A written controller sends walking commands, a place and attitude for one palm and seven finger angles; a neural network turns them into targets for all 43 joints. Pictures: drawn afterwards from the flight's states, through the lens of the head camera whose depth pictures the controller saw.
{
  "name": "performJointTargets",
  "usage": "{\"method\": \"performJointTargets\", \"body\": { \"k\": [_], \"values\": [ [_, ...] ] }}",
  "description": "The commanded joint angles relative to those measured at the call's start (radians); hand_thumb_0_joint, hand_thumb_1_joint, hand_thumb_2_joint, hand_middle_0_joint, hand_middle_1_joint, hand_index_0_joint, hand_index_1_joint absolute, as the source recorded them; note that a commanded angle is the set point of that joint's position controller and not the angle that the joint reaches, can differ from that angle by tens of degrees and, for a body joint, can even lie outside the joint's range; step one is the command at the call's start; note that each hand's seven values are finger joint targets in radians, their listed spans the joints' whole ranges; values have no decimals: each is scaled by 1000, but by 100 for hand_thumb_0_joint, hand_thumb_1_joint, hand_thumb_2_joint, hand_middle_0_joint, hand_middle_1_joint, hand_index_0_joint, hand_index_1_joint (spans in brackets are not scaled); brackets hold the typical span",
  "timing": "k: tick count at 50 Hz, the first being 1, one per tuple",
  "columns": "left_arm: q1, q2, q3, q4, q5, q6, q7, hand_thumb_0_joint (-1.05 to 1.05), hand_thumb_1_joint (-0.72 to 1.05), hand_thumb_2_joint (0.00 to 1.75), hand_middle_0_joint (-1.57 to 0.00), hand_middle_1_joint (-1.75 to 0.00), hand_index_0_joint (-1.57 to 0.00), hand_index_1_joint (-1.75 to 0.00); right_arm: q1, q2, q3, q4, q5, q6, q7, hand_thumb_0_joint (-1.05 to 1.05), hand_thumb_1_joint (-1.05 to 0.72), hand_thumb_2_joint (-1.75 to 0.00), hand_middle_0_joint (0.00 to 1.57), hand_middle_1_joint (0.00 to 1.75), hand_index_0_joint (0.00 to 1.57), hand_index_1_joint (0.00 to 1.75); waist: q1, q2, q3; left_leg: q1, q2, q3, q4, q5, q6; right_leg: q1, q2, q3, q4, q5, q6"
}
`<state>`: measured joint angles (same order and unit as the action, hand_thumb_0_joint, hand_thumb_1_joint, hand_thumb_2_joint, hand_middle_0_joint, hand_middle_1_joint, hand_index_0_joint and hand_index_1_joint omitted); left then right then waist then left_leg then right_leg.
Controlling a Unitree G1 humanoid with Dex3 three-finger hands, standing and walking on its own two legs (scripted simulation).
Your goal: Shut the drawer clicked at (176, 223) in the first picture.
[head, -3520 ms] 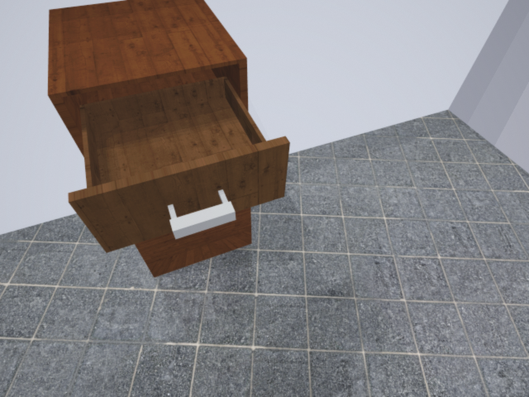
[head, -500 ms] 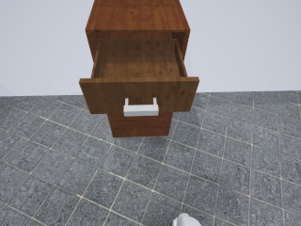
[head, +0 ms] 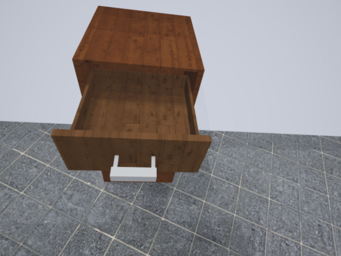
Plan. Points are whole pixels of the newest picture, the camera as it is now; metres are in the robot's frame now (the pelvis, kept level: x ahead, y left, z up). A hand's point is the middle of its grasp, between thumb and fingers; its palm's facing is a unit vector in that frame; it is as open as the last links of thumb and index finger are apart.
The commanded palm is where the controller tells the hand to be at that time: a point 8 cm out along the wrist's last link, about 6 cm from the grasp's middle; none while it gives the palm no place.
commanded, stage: come to a stop and stand still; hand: left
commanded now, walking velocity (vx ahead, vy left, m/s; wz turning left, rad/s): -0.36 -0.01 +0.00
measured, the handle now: (134, 166) +0.33 +0.11 -0.01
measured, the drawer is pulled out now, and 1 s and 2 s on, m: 0.29 0.29 0.29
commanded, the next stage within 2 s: look again from close up in 0.98 s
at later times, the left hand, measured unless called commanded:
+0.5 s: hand out of the picture +0.04 +0.11 -0.15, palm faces +0.07 -0.95 -0.31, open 7.4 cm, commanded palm none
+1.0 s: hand out of the picture -0.03 +0.15 -0.17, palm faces +0.07 -0.98 -0.17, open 7.4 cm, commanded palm none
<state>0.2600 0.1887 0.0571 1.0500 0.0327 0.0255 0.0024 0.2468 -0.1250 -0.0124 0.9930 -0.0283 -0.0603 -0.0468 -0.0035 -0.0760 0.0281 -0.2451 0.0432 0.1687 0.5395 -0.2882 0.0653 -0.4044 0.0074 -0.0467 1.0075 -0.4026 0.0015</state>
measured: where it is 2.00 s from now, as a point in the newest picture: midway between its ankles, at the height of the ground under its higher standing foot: outside the picture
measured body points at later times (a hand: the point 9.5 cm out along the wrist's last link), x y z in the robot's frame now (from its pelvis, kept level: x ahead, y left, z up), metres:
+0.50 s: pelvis +0.01 -0.08 +0.00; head +0.05 -0.12 +0.45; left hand +0.04 +0.16 -0.13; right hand +0.08 -0.33 -0.17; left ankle -0.04 +0.07 -0.63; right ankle +0.05 -0.19 -0.74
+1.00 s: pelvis -0.02 -0.04 +0.01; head -0.01 -0.01 +0.46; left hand -0.03 +0.20 -0.16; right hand -0.04 -0.25 -0.14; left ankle -0.05 +0.08 -0.74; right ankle -0.04 -0.15 -0.69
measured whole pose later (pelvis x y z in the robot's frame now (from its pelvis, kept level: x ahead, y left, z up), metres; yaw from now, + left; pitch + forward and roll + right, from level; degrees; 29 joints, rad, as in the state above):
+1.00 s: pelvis -0.02 -0.04 +0.01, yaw +1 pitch +1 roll +0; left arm 0.30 0.21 0.06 1.07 0.03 0.04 0.01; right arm 0.35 -0.10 0.00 1.10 -0.02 -0.01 -0.04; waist 0.00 -0.07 -0.01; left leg -0.14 0.00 0.01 0.32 -0.21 0.01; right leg -0.40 0.00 -0.01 0.87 -0.35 0.03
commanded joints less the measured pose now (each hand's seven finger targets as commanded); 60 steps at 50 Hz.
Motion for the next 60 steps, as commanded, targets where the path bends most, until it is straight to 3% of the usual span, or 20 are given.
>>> {"method": "performJointTargets", "body": {
  "k": [1, 9, 12, 13, 14, 15, 23, 34, 36, 39, 40, 42, 45, 51, 53, 54, 55, 57, 58, 60],
  "values": [
    [85, 23, 0, -35, -15, 1, 21, 0, 90, 90, -20, -30, -20, -30, 59, -148, -16, 15, 12, 7, -20, 0, -90, -90, 20, 30, 20, 30, 26, 195, -52, 181, 248, -135, -180, 1036, 63, -47, -54, 62, -19, 83, 43],
    [10, 48, 11, -92, -13, 7, 33, 0, 90, 90, -20, -30, -20, -30, 5, -199, -75, 7, 1, 73, -1, 0, -90, -90, 20, 30, 20, 30, -6, 286, -23, 184, 255, -131, -119, 858, 76, -2, -37, -4, -223, 13, 17],
    [111, 68, 17, -64, -7, -12, 31, 0, 90, 90, -20, -30, -20, -30, -29, -210, -85, 0, 6, 86, 10, 0, -90, -90, 20, 30, 20, 30, 48, 217, -93, 142, 197, -99, 11, 550, 5, 172, -57, -24, -509, 272, 20],
    [133, 129, 22, -57, 1, -27, 37, 0, 90, 90, -20, -30, -20, -30, 0, -167, -82, -1, 15, 86, 17, 0, -90, -90, 20, 30, 20, 30, 50, 65, -117, 67, 116, -62, 133, 274, -53, 260, -148, 60, -602, 570, 15],
    [136, 224, 39, -64, 8, -37, 47, 0, 90, 90, -20, -30, -20, -30, 39, -99, -74, -26, 18, 90, 24, 0, -90, -90, 20, 30, 20, 30, 41, -199, -111, -158, -32, -33, 307, -240, -102, 370, -377, 330, -600, 1025, -83],
    [166, 236, 35, -65, -4, -32, 48, 0, 90, 90, -20, -30, -20, -30, 40, -123, -83, -33, 18, 112, 18, 0, -90, -90, 20, 30, 20, 30, 58, -149, -128, -154, -45, -157, 456, -369, -94, 303, -475, 331, -613, 1126, -169],
    [68, 185, 36, -95, -4, -32, 72, 0, 90, 90, -20, -30, -20, -30, -52, -153, -80, -45, -2, 150, 45, 0, -90, -90, 20, 30, 20, 30, 42, -87, -74, -318, -42, -252, 727, -74, -133, 286, -353, 247, -635, 621, -158],
    [8, 215, 40, -122, 8, -12, 34, 0, 90, 90, -20, -30, -20, -30, 7, -116, -51, -33, 18, 93, 52, 0, -90, -90, 20, 30, 20, 30, 31, -185, -27, 25, -53, -99, 64, -109, -90, 97, -249, 235, -808, -71, -119],
    [-20, 178, 30, -113, -2, -5, 30, 0, 90, 90, -20, -30, -20, -30, 119, -99, -37, 14, 17, 75, 41, 0, -90, -90, 20, 30, 20, 30, -19, -104, -43, 196, -59, -85, -158, 5, -81, 10, -187, 173, -748, -140, -57],
    [43, 40, -2, -110, -15, 0, 22, 0, 90, 90, -20, -30, -20, -30, 53, -232, -44, -17, -2, 63, 25, 0, -90, -90, 20, 30, 20, 30, 12, 293, 73, -87, 270, -506, -453, -383, 36, -22, -18, -6, -332, -38, 22],
    [9, 54, 3, -90, -3, 5, 24, 0, 90, 90, -20, -30, -20, -30, -2, -218, -38, -15, -2, 54, 24, 0, -90, -90, 20, 30, 20, 30, 7, 372, 101, -178, 266, -550, -514, -436, 46, 6, -34, 46, -247, -19, 24],
    [57, 75, 15, -54, -1, 3, 10, 0, 90, 90, -20, -30, -20, -30, -42, -171, -20, -5, 4, 46, 13, 0, -90, -90, 20, 30, 20, 30, 46, 282, 141, -143, 199, -442, -481, -269, 30, -30, -25, 73, -125, 67, 21],
    [65, 64, 10, -32, -4, -11, 3, 0, 90, 90, -20, -30, -20, -30, 64, -156, -21, 35, 6, 28, -3, 0, -90, -90, 20, 30, 20, 30, 15, 192, 74, 73, 196, -365, -385, 110, 52, -118, -28, 75, -84, 86, 31],
    [-9, 31, -11, -46, -19, -14, 6, 0, 90, 90, -20, -30, -20, -30, 179, -162, -27, 104, 0, 31, -19, 0, -90, -90, 20, 30, 20, 30, -31, 242, -23, 233, 222, -329, -232, 635, 93, -35, -36, 35, -280, -21, 24],
    [19, 20, -12, -26, -26, -16, 11, 0, 90, 90, -20, -30, -20, -30, 162, -158, -29, 115, 2, 37, -18, 0, -90, -90, 20, 30, 20, 30, -17, 259, -35, 176, 200, -328, -210, 598, 80, 84, -23, 17, -413, 18, 12],
    [74, 132, -40, -68, -22, -35, 21, 0, 90, 90, -20, -30, -20, -30, 91, -166, -37, 43, -5, 49, -5, 0, -90, -90, 20, 30, 20, 30, 13, 250, -10, 79, 107, -224, -235, 171, 52, 158, -5, -18, -404, -10, -37],
    [146, 93, -38, -40, -18, -25, 15, 0, 90, 90, -20, -30, -20, -30, -2, -168, -43, 19, 5, 35, 3, 0, -90, -90, 20, 30, 20, 30, 59, 213, 15, -81, 126, -255, -161, -53, -3, 167, -36, 56, -506, 85, -40],
    [141, 111, -42, -47, -13, -46, 29, 0, 90, 90, -20, -30, -20, -30, 36, -80, -23, -3, 14, 47, 15, 0, -90, -90, 20, 30, 20, 30, 18, 7, 4, -100, -8, -165, 17, -68, -59, 170, -166, 238, -675, 130, -79],
    [103, 129, -44, -56, -13, -43, 31, 0, 90, 90, -20, -30, -20, -30, 78, -75, -23, 5, 15, 54, 23, 0, -90, -90, 20, 30, 20, 30, -19, 15, -36, -40, -26, -148, 38, -61, -66, 127, -197, 234, -685, 19, -91],
    [77, 114, -40, -62, -22, -65, 44, 0, 90, 90, -20, -30, -20, -30, 87, -84, -15, 20, 3, 60, 22, 0, -90, -90, 20, 30, 20, 30, -16, -202, -59, -98, -21, -154, 113, -40, -62, 217, -193, 260, -680, 284, -105]
  ]
}}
